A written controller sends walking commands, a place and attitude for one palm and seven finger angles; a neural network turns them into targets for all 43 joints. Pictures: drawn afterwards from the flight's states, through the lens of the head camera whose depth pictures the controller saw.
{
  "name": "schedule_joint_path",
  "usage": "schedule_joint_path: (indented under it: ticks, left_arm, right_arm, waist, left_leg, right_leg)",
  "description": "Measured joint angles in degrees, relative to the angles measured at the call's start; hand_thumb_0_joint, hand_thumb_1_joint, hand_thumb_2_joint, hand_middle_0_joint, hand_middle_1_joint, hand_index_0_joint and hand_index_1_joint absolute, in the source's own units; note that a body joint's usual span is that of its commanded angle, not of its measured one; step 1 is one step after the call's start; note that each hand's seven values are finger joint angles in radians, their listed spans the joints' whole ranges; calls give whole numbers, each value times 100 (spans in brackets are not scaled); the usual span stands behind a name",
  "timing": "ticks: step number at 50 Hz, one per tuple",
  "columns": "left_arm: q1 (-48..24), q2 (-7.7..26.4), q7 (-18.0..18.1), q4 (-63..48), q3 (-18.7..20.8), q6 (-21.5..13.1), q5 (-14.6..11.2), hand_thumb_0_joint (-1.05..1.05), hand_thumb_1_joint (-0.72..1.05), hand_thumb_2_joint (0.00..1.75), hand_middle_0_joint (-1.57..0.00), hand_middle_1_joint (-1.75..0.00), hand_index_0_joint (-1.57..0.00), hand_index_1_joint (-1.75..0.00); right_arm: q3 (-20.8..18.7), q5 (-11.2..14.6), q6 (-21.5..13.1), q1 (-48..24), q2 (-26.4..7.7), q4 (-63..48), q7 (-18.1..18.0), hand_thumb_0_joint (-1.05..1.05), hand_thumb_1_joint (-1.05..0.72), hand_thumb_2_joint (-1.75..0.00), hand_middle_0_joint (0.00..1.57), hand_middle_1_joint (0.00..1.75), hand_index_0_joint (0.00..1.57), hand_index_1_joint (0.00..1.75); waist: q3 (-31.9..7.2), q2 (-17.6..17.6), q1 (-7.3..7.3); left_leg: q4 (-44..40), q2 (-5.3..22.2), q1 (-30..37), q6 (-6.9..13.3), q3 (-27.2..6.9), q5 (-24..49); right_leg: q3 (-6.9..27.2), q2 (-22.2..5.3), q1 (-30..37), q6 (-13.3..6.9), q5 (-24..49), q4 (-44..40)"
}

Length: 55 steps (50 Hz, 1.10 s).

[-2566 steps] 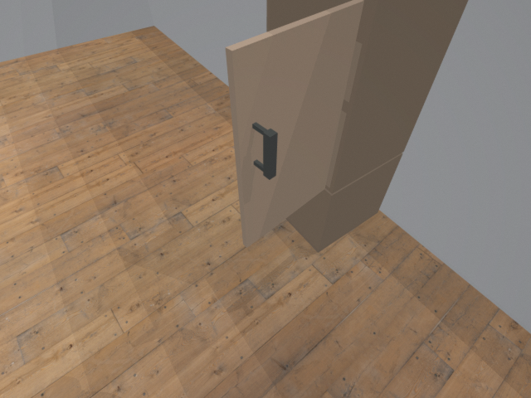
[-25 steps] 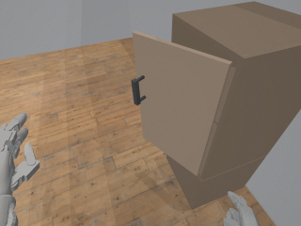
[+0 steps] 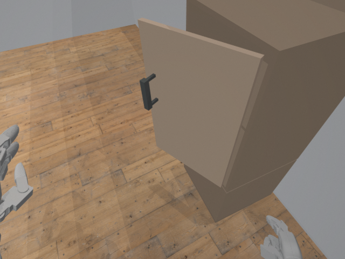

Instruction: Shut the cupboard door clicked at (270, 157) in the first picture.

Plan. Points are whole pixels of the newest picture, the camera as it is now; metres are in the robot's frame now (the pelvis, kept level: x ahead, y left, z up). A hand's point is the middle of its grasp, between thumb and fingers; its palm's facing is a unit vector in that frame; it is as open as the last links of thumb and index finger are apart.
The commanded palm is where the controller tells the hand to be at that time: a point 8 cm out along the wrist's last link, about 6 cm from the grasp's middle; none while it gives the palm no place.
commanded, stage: step back with the hand held close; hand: left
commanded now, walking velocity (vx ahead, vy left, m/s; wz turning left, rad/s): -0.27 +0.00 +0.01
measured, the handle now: (150, 91) +0.62 +0.13 +0.02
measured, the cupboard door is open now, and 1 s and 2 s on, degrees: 27 27 27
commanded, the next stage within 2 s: stop stepping back and stand still in 0.98 s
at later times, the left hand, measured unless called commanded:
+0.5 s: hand out of the picture +0.11 +0.29 +0.15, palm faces +0.47 -0.75 -0.46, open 7.4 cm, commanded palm +0.05 +0.32 +0.18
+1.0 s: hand out of the picture +0.00 +0.32 +0.17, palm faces +0.51 -0.76 -0.41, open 7.4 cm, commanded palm -0.06 +0.34 +0.18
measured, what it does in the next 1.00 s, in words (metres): walks backwards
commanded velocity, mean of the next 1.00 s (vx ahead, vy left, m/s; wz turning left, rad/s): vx -0.34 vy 0.00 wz -0.05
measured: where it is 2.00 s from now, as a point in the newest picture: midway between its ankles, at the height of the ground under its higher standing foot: outside the picture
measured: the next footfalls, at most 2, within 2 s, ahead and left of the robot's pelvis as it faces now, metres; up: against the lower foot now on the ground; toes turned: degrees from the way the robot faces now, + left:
right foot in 1.04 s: -0.24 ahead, -0.11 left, +0.00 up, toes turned +1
left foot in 1.16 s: -0.06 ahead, +0.11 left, +0.00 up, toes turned +3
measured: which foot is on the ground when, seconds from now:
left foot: down 0.00-1.00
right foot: down 0.00-0.78, up 0.80-1.00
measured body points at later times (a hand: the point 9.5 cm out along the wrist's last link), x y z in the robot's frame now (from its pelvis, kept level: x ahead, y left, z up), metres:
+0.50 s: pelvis -0.08 +0.02 -0.02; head -0.07 +0.03 +0.43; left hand +0.08 +0.33 +0.18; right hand +0.10 -0.22 -0.09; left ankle +0.02 +0.09 -0.74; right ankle -0.03 -0.12 -0.74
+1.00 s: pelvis -0.18 +0.03 -0.02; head -0.18 +0.07 +0.43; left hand -0.03 +0.35 +0.20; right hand +0.02 -0.19 -0.08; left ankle +0.01 +0.10 -0.74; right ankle -0.26 -0.11 -0.72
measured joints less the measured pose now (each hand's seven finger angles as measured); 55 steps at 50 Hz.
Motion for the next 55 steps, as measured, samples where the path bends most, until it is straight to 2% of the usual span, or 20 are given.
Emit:
schedule_joint_path:
  ticks: [5,11,20,25,28,30,34,36,38,40,42,45,48,51,52,53,55]
  left_arm:
    - [82,212,50,-225,121,-2,-24,1,89,90,-21,-30,-21,-30]
    - [188,341,94,-439,263,-132,-12,1,89,90,-21,-30,-21,-30]
    - [49,143,157,-394,386,-415,167,1,89,90,-21,-30,-21,-30]
    - [-163,47,173,-444,392,-511,268,1,89,90,-21,-30,-21,-30]
    - [-230,56,170,-530,416,-585,297,1,89,90,-21,-30,-21,-30]
    - [-183,61,179,-615,468,-656,298,1,89,90,-21,-30,-21,-30]
    - [-75,69,264,-711,467,-764,246,1,89,90,-21,-30,-21,-30]
    - [-114,78,319,-704,384,-768,244,1,89,90,-21,-30,-21,-30]
    - [-169,112,349,-695,323,-757,242,1,89,90,-21,-30,-21,-30]
    - [-221,155,347,-682,329,-769,252,1,89,90,-21,-30,-21,-30]
    - [-310,225,306,-650,399,-768,264,1,89,90,-21,-30,-21,-30]
    - [-327,433,249,-707,579,-813,185,1,89,90,-21,-30,-21,-30]
    - [-130,456,247,-774,666,-865,41,1,89,90,-21,-30,-21,-30]
    - [-16,368,237,-793,639,-854,-59,1,89,90,-21,-30,-21,-30]
    - [-28,342,239,-809,623,-863,-59,1,89,90,-21,-30,-21,-30]
    - [-96,251,241,-798,534,-874,-32,1,89,90,-21,-30,-20,-30]
    - [-251,150,247,-818,274,-805,56,1,89,90,-21,-30,-21,-30]
  right_arm:
    - [-4,28,103,-25,37,-169,-22,2,-90,-90,20,30,20,30]
    - [57,21,28,23,107,-293,-5,2,-90,-90,20,30,20,30]
    - [120,-9,-265,186,129,-232,-7,2,-90,-90,20,30,21,30]
    - [127,-53,-429,290,168,-127,13,2,-90,-90,20,30,21,30]
    - [124,-72,-488,344,198,-70,40,2,-90,-90,20,30,21,30]
    - [119,-95,-510,347,204,-29,63,2,-90,-90,20,30,21,30]
    - [74,-132,-506,302,216,115,122,2,-90,-90,20,30,21,30]
    - [47,-138,-482,275,199,188,139,2,-90,-90,20,30,21,30]
    - [37,-116,-449,251,187,221,129,2,-90,-90,20,30,21,30]
    - [43,-101,-465,224,179,195,84,2,-90,-90,20,30,21,30]
    - [10,-128,-558,186,198,165,38,2,-90,-90,20,30,21,30]
    - [-58,-152,-714,178,327,226,104,2,-90,-90,20,30,21,30]
    - [-34,-138,-814,178,411,276,189,2,-90,-90,20,30,21,30]
    - [26,-192,-891,74,472,288,242,2,-90,-90,20,30,21,30]
    - [54,-213,-900,-3,484,284,255,2,-90,-90,20,30,21,30]
    - [72,-228,-896,-102,464,341,257,2,-90,-90,20,30,21,30]
    - [117,-223,-866,-115,474,530,234,2,-90,-90,20,30,21,30]
  waist:
    - [57,-123,-59]
    - [40,-249,-98]
    - [85,-268,-37]
    - [174,-281,-57]
    - [205,-298,-106]
    - [198,-302,-88]
    - [140,-376,-17]
    - [135,-407,-27]
    - [143,-446,-69]
    - [169,-426,-127]
    - [232,-270,-224]
    - [189,-180,-266]
    - [-42,-191,-166]
    - [-221,-278,0]
    - [-225,-348,86]
    - [-146,-305,160]
    - [-94,-374,260]
  left_leg:
    - [63,-40,-156,71,80,58]
    - [206,-49,-393,144,107,147]
    - [686,-10,-840,214,0,186]
    - [948,-10,-1043,216,-99,153]
    - [1071,2,-1157,198,-105,38]
    - [1156,28,-1242,170,-71,-129]
    - [1228,-10,-1368,-53,-19,-626]
    - [1197,-48,-1389,-132,-16,-719]
    - [1088,-65,-1388,-91,8,-532]
    - [954,-18,-1414,88,28,-184]
    - [772,133,-1455,285,-19,357]
    - [413,363,-1488,308,13,1119]
    - [50,476,-1560,262,174,1420]
    - [-277,492,-1699,99,431,1481]
    - [-238,486,-1803,-29,539,1328]
    - [-60,526,-1881,-201,529,963]
    - [682,387,-1830,-423,303,107]
  right_leg:
    - [73,-53,-223,61,29,169]
    - [93,-72,-477,106,110,346]
    - [-14,-38,-840,123,157,747]
    - [104,113,-983,83,97,1032]
    - [154,178,-1055,40,77,1163]
    - [140,170,-1123,13,95,1207]
    - [209,123,-1243,16,243,1143]
    - [223,87,-1253,45,340,1069]
    - [226,59,-1266,84,424,1015]
    - [230,114,-1359,77,108,1120]
    - [255,359,-1500,44,-413,1850]
    - [160,606,-1357,-29,-1031,2787]
    - [-37,590,-756,-113,-1471,2407]
    - [-122,467,15,-228,-1519,1044]
    - [-22,392,153,-259,-1270,570]
    - [28,397,119,-195,-778,458]
    - [156,329,111,-41,-546,543]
